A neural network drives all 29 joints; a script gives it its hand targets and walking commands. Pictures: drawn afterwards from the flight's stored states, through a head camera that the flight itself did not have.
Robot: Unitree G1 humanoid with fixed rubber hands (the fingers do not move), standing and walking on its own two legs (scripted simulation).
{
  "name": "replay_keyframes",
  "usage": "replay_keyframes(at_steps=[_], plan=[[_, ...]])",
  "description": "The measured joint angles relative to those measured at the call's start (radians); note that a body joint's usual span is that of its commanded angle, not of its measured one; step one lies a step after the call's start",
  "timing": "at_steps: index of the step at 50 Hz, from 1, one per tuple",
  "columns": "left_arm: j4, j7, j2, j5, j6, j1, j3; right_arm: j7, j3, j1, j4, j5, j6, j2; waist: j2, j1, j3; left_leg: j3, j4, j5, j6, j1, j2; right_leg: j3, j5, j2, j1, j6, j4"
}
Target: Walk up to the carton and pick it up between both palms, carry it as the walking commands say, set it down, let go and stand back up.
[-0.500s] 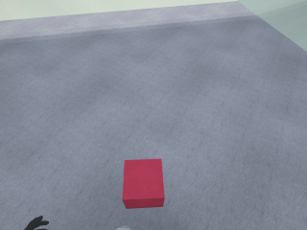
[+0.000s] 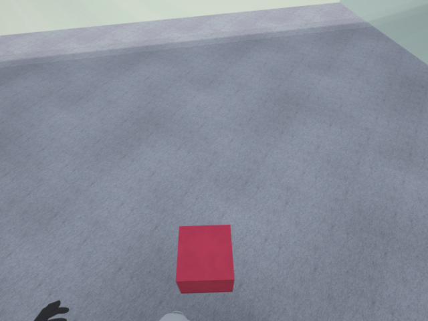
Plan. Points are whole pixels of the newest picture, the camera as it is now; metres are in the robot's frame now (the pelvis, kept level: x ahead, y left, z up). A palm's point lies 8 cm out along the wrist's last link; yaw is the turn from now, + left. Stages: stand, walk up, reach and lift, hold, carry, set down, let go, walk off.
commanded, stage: walk up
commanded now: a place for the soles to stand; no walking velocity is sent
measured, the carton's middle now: (205, 259) +0.47 +0.06 -0.65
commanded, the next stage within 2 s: none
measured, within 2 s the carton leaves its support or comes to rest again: neither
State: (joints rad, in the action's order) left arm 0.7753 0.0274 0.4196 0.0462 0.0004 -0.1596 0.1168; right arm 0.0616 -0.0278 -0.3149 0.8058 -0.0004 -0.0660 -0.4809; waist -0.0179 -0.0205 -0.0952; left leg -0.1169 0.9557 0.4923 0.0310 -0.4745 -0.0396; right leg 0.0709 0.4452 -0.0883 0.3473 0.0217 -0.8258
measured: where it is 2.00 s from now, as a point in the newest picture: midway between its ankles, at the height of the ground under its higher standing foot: outside the picture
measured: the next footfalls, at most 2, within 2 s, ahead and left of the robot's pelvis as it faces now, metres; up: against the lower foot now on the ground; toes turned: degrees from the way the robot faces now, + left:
left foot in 0.46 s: +0.11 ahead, +0.17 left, +0.00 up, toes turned -4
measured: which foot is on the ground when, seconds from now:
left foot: down 0.00-0.22, up 0.24-0.44, down 0.46-1.00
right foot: down 0.00-1.00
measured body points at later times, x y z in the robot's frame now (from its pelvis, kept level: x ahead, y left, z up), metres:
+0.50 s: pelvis +0.00 +0.00 -0.01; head +0.03 -0.01 +0.44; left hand +0.12 +0.34 -0.09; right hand +0.07 -0.35 -0.10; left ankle +0.05 +0.17 -0.71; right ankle +0.01 -0.11 -0.71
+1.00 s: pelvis +0.01 -0.01 -0.01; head +0.04 -0.01 +0.44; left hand +0.14 +0.33 -0.09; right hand +0.09 -0.35 -0.10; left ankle +0.05 +0.16 -0.69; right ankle +0.01 -0.11 -0.71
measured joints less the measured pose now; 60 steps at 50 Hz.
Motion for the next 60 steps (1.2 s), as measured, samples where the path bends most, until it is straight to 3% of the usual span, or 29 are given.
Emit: replay_keyframes(at_steps=[3, 6, 8, 12, 17, 20, 23, 25, 26, 28, 31, 36, 38, 41, 43, 44, 49, 53, 57, 59, 60], plan=[[-0.002, 0.0, 0.0, 0.0, 0.001, 0.0, 0.0, -0.001, -0.003, -0.002, 0.005, 0.0, -0.011, -0.004, 0.007, 0.001, 0.001, 0.0, -0.174, -0.187, 0.014, 0.06, 0.004, 0.001, 0.013, -0.005, 0.011, -0.012, -0.028], [-0.004, 0.0, 0.0, 0.0, 0.019, 0.007, 0.0, 0.002, 0.0, -0.002, 0.006, 0.0, -0.018, 0.0, 0.0, 0.0, -0.004, -0.001, -0.145, -0.145, -0.047, 0.042, 0.006, -0.001, 0.11, -0.005, 0.059, -0.01, -0.116], [-0.005, 0.0, 0.0, 0.0, 0.029, 0.007, 0.0, 0.007, 0.001, -0.002, 0.006, 0.0, -0.018, 0.001, -0.009, 0.0, -0.003, -0.001, -0.141, -0.135, -0.036, 0.037, 0.006, -0.001, 0.143, -0.004, 0.072, -0.008, -0.125], [0.001, 0.0, 0.0, 0.0, 0.025, 0.006, 0.0, 0.009, 0.001, 0.007, 0.007, 0.0, -0.006, 0.0, -0.01, -0.001, -0.003, -0.002, -0.115, -0.134, -0.011, 0.029, 0.015, 0.0, -0.009, 0.01, 0.067, 0.002, -0.083], [0.002, 0.001, -0.001, 0.0, 0.014, 0.004, 0.0, 0.008, 0.001, 0.007, 0.012, 0.0, 0.005, -0.001, -0.009, -0.001, -0.002, -0.002, 0.053, -0.003, 0.0, -0.006, -0.001, 0.003, -0.016, 0.009, 0.021, 0.015, -0.01], [0.002, 0.001, -0.002, 0.0, 0.008, 0.004, -0.001, 0.0, 0.001, 0.007, 0.017, 0.0, 0.002, -0.001, -0.007, 0.0, -0.001, -0.003, -0.034, -0.037, 0.001, 0.015, 0.005, 0.005, -0.029, 0.005, 0.017, 0.012, 0.01], [0.002, 0.001, -0.002, 0.0, 0.01, 0.005, 0.0, -0.001, -0.001, 0.003, 0.024, 0.0, -0.01, -0.005, 0.0, 0.001, 0.002, -0.003, -0.207, -0.169, 0.021, 0.082, 0.009, 0.006, -0.01, 0.006, 0.03, -0.002, -0.025], [0.003, 0.0, -0.001, 0.0, 0.021, 0.008, 0.0, 0.0, 0.0, 0.003, 0.025, 0.0, -0.013, 0.0, -0.006, -0.001, 0.001, -0.003, -0.178, -0.164, -0.03, 0.066, 0.011, 0.003, 0.044, 0.006, 0.049, -0.003, -0.07], [0.003, 0.001, -0.001, 0.0, 0.029, 0.008, 0.0, 0.0, 0.001, 0.003, 0.025, 0.0, -0.013, 0.002, -0.009, 0.0, 0.001, -0.003, -0.167, -0.15, -0.035, 0.061, 0.011, 0.003, 0.081, 0.006, 0.052, -0.003, -0.081], [0.002, 0.001, -0.001, 0.0, 0.032, 0.008, 0.0, 0.003, 0.001, 0.004, 0.025, 0.0, -0.013, 0.001, -0.013, 0.0, 0.001, -0.003, -0.165, -0.137, -0.022, 0.059, 0.013, 0.003, 0.082, 0.01, 0.054, -0.003, -0.078], [0.005, 0.001, -0.001, 0.0, 0.023, 0.007, -0.001, 0.004, 0.001, 0.009, 0.026, 0.0, -0.007, 0.0, -0.013, -0.001, 0.001, -0.003, -0.144, -0.134, 0.001, 0.051, 0.019, 0.004, -0.02, 0.021, 0.048, 0.006, -0.048], [0.007, 0.001, -0.001, 0.0, 0.007, 0.004, -0.001, 0.004, 0.002, 0.009, 0.026, 0.0, 0.001, 0.0, -0.011, -0.001, 0.0, -0.003, 0.004, 0.0, 0.005, 0.012, 0.004, 0.006, -0.016, 0.015, 0.003, 0.015, 0.014], [0.007, 0.001, -0.001, 0.0, 0.004, 0.004, -0.001, 0.002, 0.002, 0.009, 0.026, 0.0, 0.0, -0.001, -0.009, 0.0, 0.001, -0.001, -0.052, -0.041, 0.004, 0.025, 0.006, 0.007, -0.018, 0.009, -0.003, 0.012, 0.022], [0.006, 0.001, -0.001, 0.0, 0.005, 0.005, -0.001, 0.002, -0.001, 0.006, 0.028, 0.0, -0.012, -0.004, 0.001, 0.0, 0.003, -0.002, -0.198, -0.202, 0.015, 0.078, 0.01, 0.008, 0.006, 0.009, 0.013, -0.002, -0.02], [0.004, 0.001, 0.0, 0.0, 0.015, 0.01, -0.001, 0.003, 0.0, 0.006, 0.028, 0.0, -0.016, 0.0, -0.003, -0.001, -0.001, -0.002, -0.165, -0.154, -0.037, 0.06, 0.013, 0.005, 0.054, 0.008, 0.038, -0.005, -0.07], [0.004, 0.001, 0.0, 0.0, 0.022, 0.01, -0.001, 0.004, 0.002, 0.006, 0.028, 0.0, -0.016, 0.003, -0.006, -0.001, -0.001, -0.002, -0.15, -0.134, -0.04, 0.053, 0.013, 0.005, 0.084, 0.009, 0.042, -0.005, -0.081], [0.006, 0.001, 0.0, 0.0, 0.018, 0.009, -0.001, 0.007, 0.003, 0.012, 0.029, 0.0, -0.008, 0.004, -0.011, -0.001, -0.001, -0.002, -0.107, -0.129, -0.005, 0.035, 0.015, 0.005, 0.004, 0.021, 0.029, 0.003, -0.045], [0.006, 0.001, 0.0, 0.0, 0.009, 0.009, -0.002, 0.008, 0.003, 0.012, 0.028, 0.0, -0.002, 0.003, -0.01, -0.001, 0.0, 0.001, -0.014, 0.011, 0.002, 0.012, 0.005, 0.005, 0.003, 0.013, -0.011, 0.009, 0.005], [0.005, 0.001, -0.001, 0.0, 0.007, 0.009, -0.002, 0.004, 0.0, 0.011, 0.028, 0.0, -0.011, 0.001, 0.001, 0.0, 0.0, 0.001, -0.178, -0.221, 0.02, 0.063, 0.01, 0.007, 0.014, 0.008, 0.0, -0.009, -0.021], [0.004, 0.001, 0.0, 0.0, 0.016, 0.014, -0.002, 0.004, 0.001, 0.011, 0.029, 0.0, -0.015, 0.003, -0.001, -0.001, -0.004, 0.001, -0.157, -0.168, -0.037, 0.05, 0.013, 0.005, 0.066, 0.007, 0.028, -0.011, -0.074], [0.004, 0.001, 0.0, 0.0, 0.025, 0.014, -0.002, 0.004, 0.002, 0.011, 0.029, 0.0, -0.015, 0.005, -0.004, 0.0, -0.004, 0.001, -0.144, -0.147, -0.044, 0.041, 0.012, 0.005, 0.109, 0.008, 0.037, -0.011, -0.092]])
